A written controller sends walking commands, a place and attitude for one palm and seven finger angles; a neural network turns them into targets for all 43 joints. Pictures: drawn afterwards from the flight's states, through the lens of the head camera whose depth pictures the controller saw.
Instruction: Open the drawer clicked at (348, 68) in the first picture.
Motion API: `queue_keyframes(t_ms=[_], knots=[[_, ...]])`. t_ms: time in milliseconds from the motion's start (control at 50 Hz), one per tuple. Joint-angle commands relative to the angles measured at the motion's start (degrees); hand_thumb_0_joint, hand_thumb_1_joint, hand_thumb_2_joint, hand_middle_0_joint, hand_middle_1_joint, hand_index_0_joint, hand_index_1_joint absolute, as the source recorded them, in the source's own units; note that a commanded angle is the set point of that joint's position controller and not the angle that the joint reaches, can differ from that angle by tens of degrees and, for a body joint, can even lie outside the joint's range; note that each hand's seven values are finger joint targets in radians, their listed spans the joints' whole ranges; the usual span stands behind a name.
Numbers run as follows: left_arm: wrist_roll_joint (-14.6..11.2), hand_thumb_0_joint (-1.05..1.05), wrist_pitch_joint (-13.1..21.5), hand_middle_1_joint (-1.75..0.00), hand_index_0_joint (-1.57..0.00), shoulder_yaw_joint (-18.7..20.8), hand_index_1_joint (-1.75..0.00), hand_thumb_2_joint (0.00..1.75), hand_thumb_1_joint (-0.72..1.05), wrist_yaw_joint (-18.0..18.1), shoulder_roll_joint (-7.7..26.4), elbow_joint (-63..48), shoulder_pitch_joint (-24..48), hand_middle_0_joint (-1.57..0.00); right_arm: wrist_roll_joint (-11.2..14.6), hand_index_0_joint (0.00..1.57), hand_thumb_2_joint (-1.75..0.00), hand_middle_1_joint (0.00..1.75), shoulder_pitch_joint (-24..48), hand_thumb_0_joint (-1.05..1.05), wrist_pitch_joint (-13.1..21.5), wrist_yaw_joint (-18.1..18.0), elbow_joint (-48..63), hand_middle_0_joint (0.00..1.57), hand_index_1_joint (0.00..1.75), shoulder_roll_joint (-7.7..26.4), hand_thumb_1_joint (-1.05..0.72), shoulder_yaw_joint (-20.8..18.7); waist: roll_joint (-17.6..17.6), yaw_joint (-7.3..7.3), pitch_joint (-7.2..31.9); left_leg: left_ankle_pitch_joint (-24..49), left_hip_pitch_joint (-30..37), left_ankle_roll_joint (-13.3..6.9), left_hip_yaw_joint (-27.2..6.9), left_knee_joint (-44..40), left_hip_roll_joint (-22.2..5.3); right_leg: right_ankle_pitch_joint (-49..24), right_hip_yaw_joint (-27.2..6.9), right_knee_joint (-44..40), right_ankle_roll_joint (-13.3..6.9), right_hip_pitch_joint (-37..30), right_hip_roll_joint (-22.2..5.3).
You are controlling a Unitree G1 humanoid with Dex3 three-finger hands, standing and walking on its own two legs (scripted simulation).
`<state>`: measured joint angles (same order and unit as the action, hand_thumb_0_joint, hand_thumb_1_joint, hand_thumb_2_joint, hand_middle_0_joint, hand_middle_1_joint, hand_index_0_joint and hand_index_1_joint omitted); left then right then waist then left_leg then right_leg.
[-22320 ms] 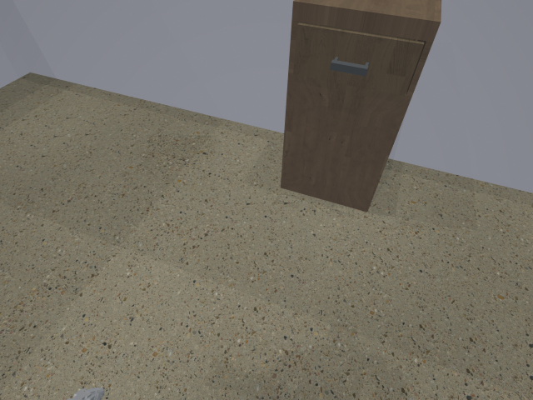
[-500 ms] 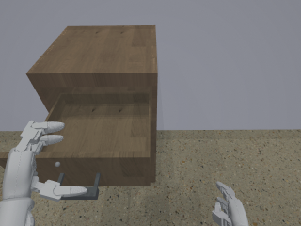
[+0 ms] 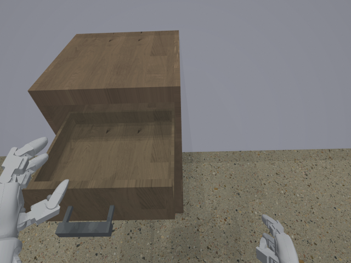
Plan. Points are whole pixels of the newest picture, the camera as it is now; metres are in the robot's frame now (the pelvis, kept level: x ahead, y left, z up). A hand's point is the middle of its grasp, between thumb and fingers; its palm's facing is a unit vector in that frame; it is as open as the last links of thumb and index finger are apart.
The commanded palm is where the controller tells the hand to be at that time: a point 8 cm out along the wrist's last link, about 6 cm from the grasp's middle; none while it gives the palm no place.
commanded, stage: draw the hand back to the body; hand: left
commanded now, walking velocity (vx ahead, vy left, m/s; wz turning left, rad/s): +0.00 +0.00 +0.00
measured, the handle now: (87, 219) +0.21 +0.25 -0.03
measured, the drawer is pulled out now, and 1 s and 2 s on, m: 0.30 0.30 0.30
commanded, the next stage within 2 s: step back with the hand held close in 0.28 s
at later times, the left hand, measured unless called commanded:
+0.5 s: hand (46, 198) +0.17 +0.24 +0.16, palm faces +0.39 -0.81 -0.44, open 7.5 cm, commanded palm +0.11 +0.28 +0.17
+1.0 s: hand (13, 233) +0.12 +0.26 +0.15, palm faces +0.34 -0.81 -0.48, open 7.5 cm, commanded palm +0.06 +0.30 +0.17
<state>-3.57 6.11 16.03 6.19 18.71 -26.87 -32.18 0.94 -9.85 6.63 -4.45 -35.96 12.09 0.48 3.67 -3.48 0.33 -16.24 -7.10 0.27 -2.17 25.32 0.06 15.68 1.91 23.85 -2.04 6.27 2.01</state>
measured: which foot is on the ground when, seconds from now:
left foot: down 0.00-1.00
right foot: down 0.00-1.00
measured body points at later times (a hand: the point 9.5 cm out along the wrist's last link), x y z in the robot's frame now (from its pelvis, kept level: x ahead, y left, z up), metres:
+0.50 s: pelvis -0.01 -0.01 +0.00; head -0.01 -0.03 +0.45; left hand +0.15 +0.28 +0.18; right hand +0.18 -0.23 -0.09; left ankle -0.03 +0.12 -0.74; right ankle -0.03 -0.09 -0.74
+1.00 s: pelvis -0.07 +0.02 -0.01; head -0.04 +0.04 +0.44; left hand +0.09 +0.31 +0.18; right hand +0.12 -0.20 -0.08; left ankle -0.03 +0.12 -0.74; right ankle -0.03 -0.09 -0.74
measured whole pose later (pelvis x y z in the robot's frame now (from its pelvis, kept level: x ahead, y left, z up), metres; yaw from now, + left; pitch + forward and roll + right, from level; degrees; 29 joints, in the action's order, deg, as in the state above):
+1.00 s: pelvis -0.07 +0.02 -0.01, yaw +0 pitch +2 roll -1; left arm -2.5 10.6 22.1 7.6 23.2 -35.9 -37.5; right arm 1.1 -9.5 3.2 -3.7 -30.4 10.9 0.5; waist -1.1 -0.5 -0.8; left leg -12.9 -22.0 -1.6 -1.4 32.7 1.7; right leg 12.3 1.7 31.1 -0.2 21.0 0.3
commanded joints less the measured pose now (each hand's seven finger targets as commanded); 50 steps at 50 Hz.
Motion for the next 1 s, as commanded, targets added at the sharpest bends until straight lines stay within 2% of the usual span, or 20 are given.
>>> queue_keyframes(t_ms=[0, 40, 60, 140, 160, 340, 360, 380, 400, 440, 460, 480, 560, 600, 640, 680, 820, 860, 920, 980], knots=[[-0.28, 0.00, 3.60, -0.37, -0.21, 6.30, -0.37, 0.86, 0.80, 0.84, 8.80, -12.24, 3.85, -0.21, -0.13, 0.20, -0.90, 0.30, 7.54, 0.00, 3.24, -0.21, 9.92, 0.20, 0.30, 4.95, -0.90, -1.43, -0.17, 0.42, 4.06, 16.77, 2.32, -1.14, 1.51, -2.14, -1.85, -15.45, 0.47, -3.32, 1.04, 1.16, -3.42], [-0.21, 0.00, 3.58, -0.32, -0.20, 6.18, -0.32, 0.88, 0.87, 0.83, 8.77, -11.98, 3.80, -0.20, -0.21, 0.20, -0.90, 0.30, 7.68, 0.00, 3.31, -0.20, 9.92, 0.20, 0.30, 4.94, -0.90, -1.46, -1.85, 0.45, 3.86, 16.74, 2.47, -1.36, 1.75, -1.80, -1.88, -15.86, 0.39, -3.49, 1.23, 1.55, -3.43], [-0.26, 0.00, 3.43, -0.30, -0.20, 6.09, -0.30, 0.90, 0.90, 0.78, 8.79, -12.30, 4.39, -0.20, -0.20, 0.20, -0.90, 0.30, 7.77, 0.00, 3.31, -0.21, 9.75, 0.20, 0.30, 5.13, -0.90, -1.41, 0.63, 0.48, 3.39, 16.53, 2.09, -1.15, 1.77, -1.92, -1.63, -15.63, 0.07, -3.94, 1.00, 1.42, -3.45], [-0.35, 0.00, 3.51, -0.30, -0.20, 6.89, -0.30, 0.90, 0.90, 0.89, 9.47, -11.83, 4.02, -0.20, -0.20, 0.20, -0.90, 0.30, 7.78, 0.00, 3.12, -0.16, 9.99, 0.20, 0.30, 4.93, -0.90, -1.34, -2.39, 0.28, 4.01, 16.27, 2.21, -1.47, 1.70, -1.91, -1.68, -15.86, 0.10, -3.67, 1.24, 1.04, -3.49], [-0.35, 0.00, 3.23, -0.30, -0.20, 6.84, -0.30, 0.90, 0.90, 0.83, 9.39, -11.30, 4.51, -0.20, -0.18, 0.20, -0.90, 0.30, 8.14, 0.00, 3.02, -0.24, 9.65, 0.20, 0.30, 4.96, -0.90, -1.35, -0.32, 0.32, 3.00, 15.87, 2.03, -1.30, 1.82, -1.90, -1.53, -15.31, -0.25, -4.44, 1.07, 1.57, -3.44], [-0.59, 0.00, 3.54, -0.30, -0.20, 6.70, -0.30, 0.90, 0.90, 0.74, 9.19, -11.34, 3.59, -0.20, -0.02, 0.20, -0.90, 0.30, 8.05, 0.00, 2.90, 0.00, 9.84, 0.20, 0.30, 4.76, -0.90, -1.43, -1.44, 0.29, 3.95, 15.41, 2.10, -1.45, 1.78, -1.95, -1.61, -15.32, -0.24, -4.20, 1.36, 0.95, -3.66], [-0.46, 0.00, 3.44, -0.30, -0.20, 6.95, -0.30, 0.90, 0.90, 0.76, 9.52, -11.35, 4.31, -0.20, -0.06, 0.20, -0.90, 0.30, 8.44, 0.00, 2.92, -0.14, 9.66, 0.20, 0.30, 4.90, -0.90, -1.51, -0.34, 0.29, 3.05, 15.17, 2.03, -1.39, 1.94, -1.89, -1.47, -14.98, -0.56, -4.99, 1.20, 1.41, -3.57], [-0.20, 0.00, 5.73, -0.30, -0.20, 14.97, -0.30, 0.90, 0.90, 1.24, 17.22, -17.07, 11.87, -0.20, 0.45, 0.20, -0.90, 0.30, 5.24, 0.00, 1.84, 0.19, 11.49, 0.20, 0.30, 6.65, -0.90, -1.90, -2.14, 2.68, -2.71, 10.43, -2.82, -2.31, -0.22, 1.15, -1.87, -17.43, -7.43, -8.46, 0.85, 7.85, -6.91], [0.16, 0.00, 6.09, -0.30, -0.20, 11.81, -0.30, 0.90, 0.90, 0.63, 12.61, -10.99, 6.73, -0.20, 0.09, 0.20, -0.90, 0.30, 5.30, 0.00, 1.00, 0.28, 10.01, 0.20, 0.30, 5.55, -0.90, -1.92, -6.33, 3.20, -1.67, 8.34, -2.29, -2.39, -0.64, 3.16, -1.37, -17.11, -7.27, -9.07, 0.40, 8.42, -8.57], [0.49, 0.00, 6.27, -0.30, -0.20, 8.98, -0.30, 0.90, 0.90, 0.15, 9.73, -9.90, 1.92, -0.20, 0.35, 0.20, -0.90, 0.30, 5.74, 0.00, -0.09, 0.58, 11.09, 0.20, 0.30, 5.94, -0.90, -2.28, -7.92, 3.52, 1.19, 8.41, -2.20, -2.39, -0.15, 5.29, -0.95, -19.76, -7.59, -7.93, -0.18, 8.15, -10.24], [0.54, 0.00, 6.98, -0.30, -0.20, 8.97, -0.30, 0.90, 0.90, 0.07, 10.05, -12.51, 1.87, -0.20, 0.26, 0.20, -0.90, 0.30, 6.09, 0.00, -0.08, 0.60, 11.67, 0.20, 0.30, 6.42, -0.90, -2.49, -4.54, 3.50, 2.73, 9.59, -2.03, -2.23, -0.08, 4.85, -0.83, -21.17, -7.48, -6.94, -0.61, 7.86, -10.52], [0.52, 0.00, 7.15, -0.30, -0.20, 9.55, -0.30, 0.90, 0.90, 0.36, 10.20, -11.84, -0.54, -0.20, 0.29, 0.20, -0.90, 0.30, 6.06, 0.00, -0.40, 0.56, 11.57, 0.20, 0.30, 6.25, -0.90, -2.56, -3.11, 3.43, 4.32, 11.01, -1.90, -2.31, -0.16, 3.77, -1.47, -20.47, -6.98, -5.72, -0.39, 6.95, -10.40], [0.68, 0.00, 7.29, -0.30, -0.20, 11.19, -0.30, 0.90, 0.90, 1.14, 11.76, -15.77, -3.72, -0.20, 0.33, 0.20, -0.90, 0.30, 6.58, 0.00, -1.64, 0.33, 12.67, 0.20, 0.30, 7.07, -0.90, -3.48, -1.81, 3.21, 8.53, 21.25, -2.60, -2.33, -1.45, 1.47, -3.79, -22.98, -4.20, -1.15, 0.78, 3.83, -8.19], [0.65, 0.00, 7.10, -0.30, -0.20, 11.44, -0.30, 0.90, 0.90, 1.45, 11.70, -16.21, -4.93, -0.20, 0.42, 0.20, -0.90, 0.30, 6.53, 0.00, -2.16, 0.17, 13.26, 0.20, 0.30, 6.75, -0.90, -3.61, -2.71, 3.23, 9.46, 24.33, -3.72, -2.34, -2.22, 1.02, -4.71, -23.14, -3.23, 0.60, 1.33, 2.77, -7.27], [0.56, 0.00, 7.00, -0.30, -0.20, 12.23, -0.30, 0.90, 0.90, 1.74, 12.24, -17.05, -5.95, -0.20, 0.57, 0.20, -0.90, 0.30, 6.46, 0.00, -2.45, 0.03, 13.64, 0.20, 0.30, 6.69, -0.90, -3.93, -3.03, 3.25, 10.15, 25.37, -4.90, -2.24, -2.66, 1.18, -5.13, -23.44, -3.05, 1.78, 1.28, 2.29, -7.00], [0.52, 0.00, 7.13, -0.30, -0.20, 12.87, -0.30, 0.90, 0.90, 1.97, 12.92, -18.26, -6.55, -0.20, 0.40, 0.20, -0.90, 0.30, 6.53, 0.00, -2.46, -0.11, 13.75, 0.20, 0.30, 6.65, -0.90, -3.89, -1.09, 3.23, 10.71, 25.87, -6.10, -2.25, -3.25, 0.80, -5.55, -22.82, -2.81, 2.68, 1.20, 1.98, -6.80], [0.43, 0.00, 7.52, -0.30, -0.20, 13.05, -0.30, 0.90, 0.90, 2.31, 12.49, -19.94, -7.87, -0.20, 0.22, 0.20, -0.90, 0.30, 5.94, 0.00, -1.57, 0.14, 14.22, 0.20, 0.30, 6.80, -0.90, -3.70, 1.33, 3.21, 8.90, 14.73, -14.98, -3.36, -5.82, -2.15, -7.44, -13.47, -2.82, 5.89, 1.54, 1.78, -5.55], [0.65, 0.00, 7.79, -0.30, -0.20, 13.03, -0.30, 0.90, 0.90, 2.38, 12.79, -21.47, -6.22, -0.20, 0.06, 0.20, -0.90, 0.30, 5.77, 0.00, -0.99, 0.13, 14.27, 0.20, 0.30, 7.36, -0.90, -3.57, 3.05, 3.31, 7.58, 9.64, -18.11, -3.61, -6.67, -3.35, -7.81, -10.72, -3.18, 6.93, 1.38, 1.96, -5.05], [0.95, 0.00, 8.27, -0.30, -0.20, 13.03, -0.30, 0.90, 0.90, 2.61, 12.09, -20.81, -5.48, -0.20, 0.02, 0.20, -0.90, 0.30, 5.08, 0.00, -0.25, 0.21, 14.41, 0.20, 0.30, 7.04, -0.90, -3.17, 3.28, 3.49, 6.08, -1.41, -24.40, -4.61, -7.25, -5.01, -8.69, -7.41, -3.55, 9.21, 1.94, 0.31, -4.65], [1.29, 0.00, 8.70, -0.30, -0.20, 12.61, -0.30, 0.90, 0.90, 2.74, 11.70, -21.13, -3.81, -0.20, 0.04, 0.20, -0.90, 0.30, 4.09, 0.00, 0.43, 0.28, 14.42, 0.20, 0.30, 7.23, -0.90, -3.08, 1.37, 3.93, 4.65, -10.36, -27.19, -4.59, -6.99, -3.41, -7.10, -4.64, -5.98, 7.15, 1.35, 1.74, -5.36]])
